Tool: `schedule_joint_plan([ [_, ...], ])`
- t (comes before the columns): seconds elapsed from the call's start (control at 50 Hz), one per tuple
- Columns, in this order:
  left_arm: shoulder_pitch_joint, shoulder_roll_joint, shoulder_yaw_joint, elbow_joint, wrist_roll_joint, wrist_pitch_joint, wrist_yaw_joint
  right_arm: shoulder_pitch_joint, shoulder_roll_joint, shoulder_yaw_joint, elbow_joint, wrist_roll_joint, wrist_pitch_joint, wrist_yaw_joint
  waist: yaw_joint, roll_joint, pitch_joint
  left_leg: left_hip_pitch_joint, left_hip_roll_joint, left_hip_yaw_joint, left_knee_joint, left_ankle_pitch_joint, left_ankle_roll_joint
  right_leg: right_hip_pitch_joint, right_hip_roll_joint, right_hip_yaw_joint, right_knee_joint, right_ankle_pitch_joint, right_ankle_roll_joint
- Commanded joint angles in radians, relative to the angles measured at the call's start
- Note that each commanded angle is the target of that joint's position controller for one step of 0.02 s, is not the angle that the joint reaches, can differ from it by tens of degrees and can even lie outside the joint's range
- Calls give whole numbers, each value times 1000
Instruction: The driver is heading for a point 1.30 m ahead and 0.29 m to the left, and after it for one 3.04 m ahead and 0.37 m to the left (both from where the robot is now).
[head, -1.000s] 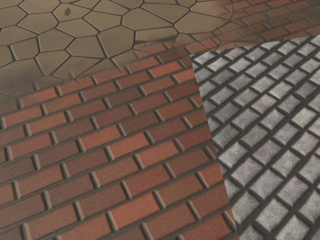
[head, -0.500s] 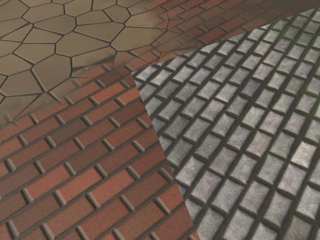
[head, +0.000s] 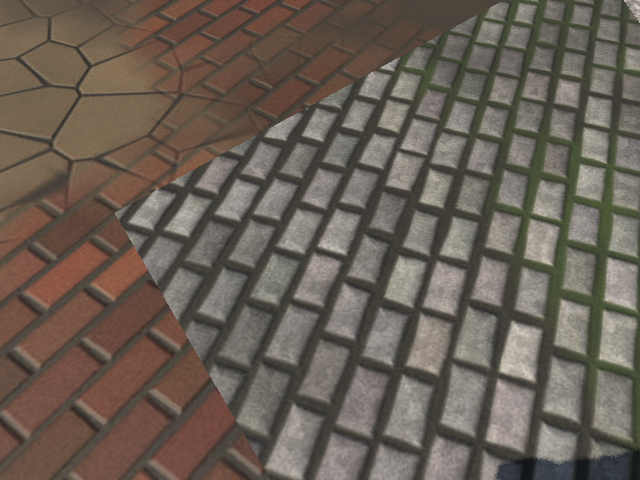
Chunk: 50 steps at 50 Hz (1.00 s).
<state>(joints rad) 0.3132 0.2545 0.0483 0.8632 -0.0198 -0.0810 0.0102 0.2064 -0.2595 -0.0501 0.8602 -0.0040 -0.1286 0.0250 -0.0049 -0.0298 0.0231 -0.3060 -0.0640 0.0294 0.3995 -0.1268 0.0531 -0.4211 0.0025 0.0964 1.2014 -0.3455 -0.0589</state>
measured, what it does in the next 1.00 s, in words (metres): walks ahead, turning left: right foot, then left foot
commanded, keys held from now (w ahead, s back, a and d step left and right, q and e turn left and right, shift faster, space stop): w+q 0.90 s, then w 0.02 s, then w+e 0.08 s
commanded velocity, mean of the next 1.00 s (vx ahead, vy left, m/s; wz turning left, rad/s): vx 0.50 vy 0.00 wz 0.40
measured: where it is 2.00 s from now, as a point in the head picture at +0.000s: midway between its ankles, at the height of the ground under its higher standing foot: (223, 270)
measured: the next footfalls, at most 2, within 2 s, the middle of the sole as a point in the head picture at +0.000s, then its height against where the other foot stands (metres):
right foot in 0.32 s outside the picture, level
left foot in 0.86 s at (241, 451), level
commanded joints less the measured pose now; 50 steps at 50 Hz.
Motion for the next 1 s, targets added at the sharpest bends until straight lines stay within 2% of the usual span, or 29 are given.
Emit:
schedule_joint_plan([
  [0.02, 20, 46, 13, -74, 11, -14, -1, 39, -69, -7, -26, 0, -10, 4, 18, 91, -50, 167, 268, -329, -238, 86, 200, -183, -109, 4, -53, 56, 7],
  [0.1, -136, 23, -6, -140, 28, -22, 1, 96, -134, -22, -10, 19, 4, -13, -7, 74, -3, 113, 251, -267, -280, 114, 212, -210, -113, -39, -339, 176, 50],
  [0.16, -239, 29, -12, -160, 17, -32, -9, 140, -158, -26, -1, 28, 17, -22, -37, 95, 5, 72, 212, -212, -255, 117, 173, -106, -60, -66, -546, 331, 73],
  [0.22, -315, 57, -7, -188, 4, -41, -19, 202, -156, -24, 17, 37, 29, -24, -57, 115, 5, 102, 236, -256, -209, 66, 156, -44, -31, -57, -641, 364, 78],
  [0.26, -314, 93, 5, -198, 1, -49, -23, 198, -164, -27, 14, 39, 39, -30, -33, 128, -1, 133, 258, -308, -161, 5, 132, 16, -28, -42, -703, 328, 62],
  [0.3, -202, 131, 28, -168, 5, -54, -17, 184, -154, -25, 3, 33, 48, -35, 34, 127, -44, 114, 222, -307, -43, 32, 97, 188, -23, -56, -755, 265, 31],
  [0.32, -63, 178, 47, -144, 16, -58, -8, 164, -112, -10, -16, 23, 47, -34, 101, 89, -132, 27, 158, -263, 158, 28, 62, 390, -108, 15, -755, 241, -13],
  [0.34, 107, 259, 66, -124, 20, -49, -1, 171, -30, 14, -52, -7, 42, -35, 147, -104, -276, -150, 63, -151, 492, -252, 17, 636, -314, 224, -756, 235, -64],
  [0.36, 129, 289, 73, -105, 33, -37, -12, 294, 0, 22, -81, 41, 27, -34, 78, -401, -341, -442, 7, -128, 751, -478, 2, 780, -471, 655, -895, 0, -205],
  [0.38, 65, 174, 48, -128, 26, -43, -17, 263, -112, -5, -55, 59, 29, -39, 84, -204, -224, -508, 75, -192, 873, -402, -1, 670, -431, 609, -926, -90, -182],
  [0.4, 8, 116, 31, -136, 18, -45, -19, 184, -139, -17, -65, 55, 37, -38, 79, -112, -129, -511, 107, -180, 878, -301, 3, 555, -385, 423, -928, -24, -140],
  [0.42, -60, 94, 22, -139, 21, -45, -24, 164, -116, -18, -63, 46, 47, -39, 45, -46, -87, -458, 142, -169, 850, -224, -10, 450, -331, 303, -955, 91, -120],
  [0.44, -100, 72, 18, -135, 22, -44, -26, 143, -105, -23, -71, 35, 56, -38, 24, -53, -48, -439, 165, -165, 803, -177, -15, 387, -293, 214, -984, 163, -111],
  [0.48, -111, 76, 24, -117, 30, -50, -25, 135, -69, -21, -86, 34, 74, -26, 3, -78, -27, -382, 187, -143, 781, -117, -26, 312, -258, 90, -1028, 286, -108],
  [0.54, -79, 107, 38, -86, 30, -57, -17, 87, -54, -22, -124, 30, 86, -20, 1, -32, -12, -436, 190, -150, 722, -38, -40, 324, -268, -12, -1049, 431, -130],
  [0.66, -41, 161, 51, -54, 24, -38, -1, -100, -39, -10, -204, 24, 80, 12, 56, -14, 35, -425, 175, -77, 407, 177, -32, 366, -261, -179, -1063, 441, -107],
  [0.74, 20, 188, 58, -25, 8, -16, 2, -215, -39, -6, -272, 29, 81, 36, 88, -15, 73, -440, 162, -19, 297, 114, 0, 471, -294, -230, -1024, 464, -87],
  [0.76, 24, 195, 61, -21, 4, -9, 2, -228, -45, -8, -286, 30, 81, 41, 85, -20, 73, -429, 152, 0, 280, 71, 13, 495, -302, -244, -999, 510, -78],
  [0.8, 12, 225, 67, -25, -1, 4, 6, -204, -70, -20, -301, 28, 85, 46, 49, -53, 33, -320, 97, 58, 259, -28, 50, 515, -301, -282, -894, 799, -57],
  [0.82, 6, 242, 72, -29, -4, 11, 10, -147, -94, -34, -295, 27, 89, 45, 10, -75, -14, -222, 54, 89, 258, -78, 72, 516, -296, -299, -791, 973, -47],
  [0.84, -9, 250, 73, -34, -6, 20, 14, -11, -133, -59, -263, 29, 91, 40, -71, -70, -86, -41, 4, 110, 206, -59, 104, 477, -271, -324, -610, 1065, -28],
  [0.86, -6, 234, 65, -45, -1, 18, 20, 164, -202, -96, -215, 29, 97, 22, -154, -26, -176, 257, 1, 48, 161, -8, 146, 301, -231, -334, -355, 933, 11],
  [0.88, 71, 101, 23, -94, 44, 0, 8, 211, -324, -121, -203, 33, 101, 1, -85, 244, -256, 628, 275, -416, 143, -11, 280, -142, -97, -313, 22, 66, 70],
  [0.9, 45, 104, 10, -127, 23, -47, -8, 226, -312, -105, -240, 25, 84, 5, -86, 236, -442, 752, 421, -888, -58, -195, 409, -332, 24, -59, 213, -270, 76],
  [0.92, -82, 179, 31, -151, -22, -67, -17, 213, -229, -81, -223, 13, 72, 13, -126, 120, -332, 683, 396, -756, -106, -158, 331, -427, -35, 0, 230, -172, 54],
  [0.94, -87, 165, 25, -148, -29, -72, -17, 158, -183, -67, -215, 16, 66, 14, -84, 91, -215, 525, 367, -587, -102, -69, 287, -415, -83, -23, 152, -76, 37],
  [0.96, -77, 158, 26, -124, -10, -65, -7, 72, -138, -51, -227, 18, 63, 13, -35, 29, -142, 361, 323, -452, -103, 47, 246, -345, -133, -34, 78, -6, 41],
  [0.98, -52, 161, 32, -110, 3, -50, -5, 19, -102, -39, -237, 9, 58, 13, 2, 56, -114, 247, 288, -366, -123, 142, 226, -265, -164, -28, 21, 39, 45],
  [1.0, -21, 156, 34, -97, 4, -32, -8, 1, -92, -35, -235, 2, 53, 13, 24, 78, -107, 177, 266, -320, -152, 180, 217, -202, -178, -28, 3, 68, 50],
])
